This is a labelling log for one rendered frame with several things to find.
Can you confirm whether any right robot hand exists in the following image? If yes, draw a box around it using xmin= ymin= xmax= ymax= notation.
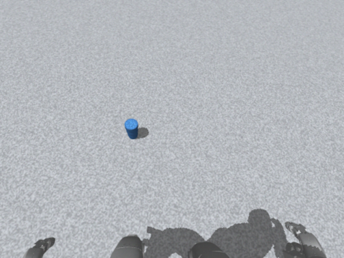
xmin=283 ymin=221 xmax=327 ymax=258

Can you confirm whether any cup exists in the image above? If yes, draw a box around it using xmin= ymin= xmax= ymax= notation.
xmin=125 ymin=119 xmax=138 ymax=139

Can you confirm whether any left robot hand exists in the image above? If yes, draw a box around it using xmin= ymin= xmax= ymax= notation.
xmin=23 ymin=238 xmax=55 ymax=258

